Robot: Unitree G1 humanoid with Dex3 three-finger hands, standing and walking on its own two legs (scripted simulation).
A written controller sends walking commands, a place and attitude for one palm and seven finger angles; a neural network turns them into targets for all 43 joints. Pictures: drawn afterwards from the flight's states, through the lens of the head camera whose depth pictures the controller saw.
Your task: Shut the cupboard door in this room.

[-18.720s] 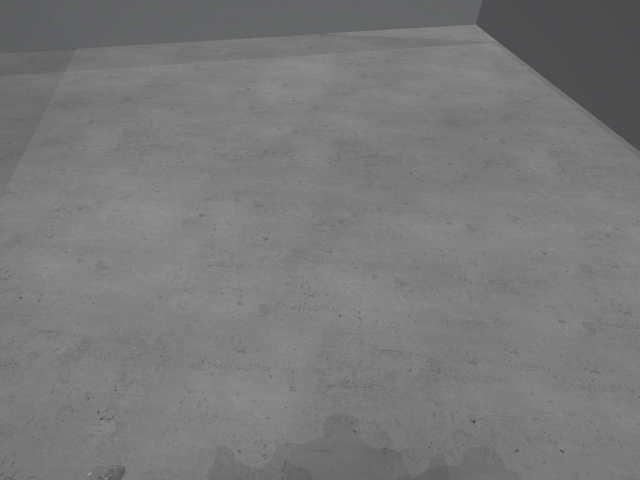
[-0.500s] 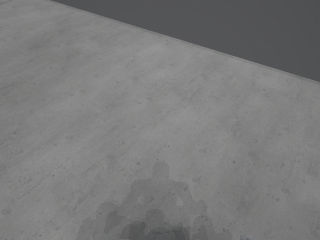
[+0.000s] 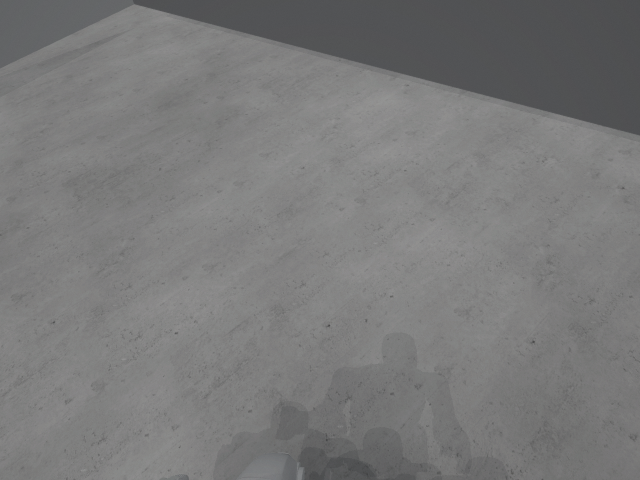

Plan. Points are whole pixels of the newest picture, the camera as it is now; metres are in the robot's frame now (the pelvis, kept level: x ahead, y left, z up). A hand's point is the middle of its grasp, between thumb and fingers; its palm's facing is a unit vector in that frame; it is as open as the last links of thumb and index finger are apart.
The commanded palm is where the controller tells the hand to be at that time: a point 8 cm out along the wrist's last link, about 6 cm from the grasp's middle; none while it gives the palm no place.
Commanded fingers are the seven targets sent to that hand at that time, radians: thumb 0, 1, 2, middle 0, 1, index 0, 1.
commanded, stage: turn or walk to find it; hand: left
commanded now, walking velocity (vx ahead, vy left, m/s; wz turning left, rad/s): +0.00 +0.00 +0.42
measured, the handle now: out of the picture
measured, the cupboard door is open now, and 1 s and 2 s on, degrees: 71 71 71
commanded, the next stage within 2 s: stand and wait in 1.80 s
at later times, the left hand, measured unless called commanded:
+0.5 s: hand out of the picture -0.02 +0.27 -0.18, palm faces +0.26 -0.93 -0.24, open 7.4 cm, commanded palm none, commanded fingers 0.00 0.90 0.90 -0.20 -0.30 -0.20 -0.30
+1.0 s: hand out of the picture +0.00 +0.20 -0.14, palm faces +0.41 -0.87 -0.28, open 7.4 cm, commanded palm none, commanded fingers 0.00 0.90 0.90 -0.20 -0.30 -0.20 -0.30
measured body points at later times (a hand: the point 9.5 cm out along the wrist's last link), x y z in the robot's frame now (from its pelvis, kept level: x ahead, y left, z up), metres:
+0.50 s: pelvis -0.01 +0.05 +0.00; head +0.02 +0.08 +0.45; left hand -0.03 +0.32 -0.16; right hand +0.15 -0.17 -0.13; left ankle -0.04 +0.14 -0.74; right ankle -0.01 -0.10 -0.66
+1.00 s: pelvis +0.00 -0.01 +0.00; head +0.04 -0.04 +0.45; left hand -0.02 +0.24 -0.12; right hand +0.12 -0.24 -0.17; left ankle -0.10 +0.13 -0.64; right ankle +0.03 -0.09 -0.74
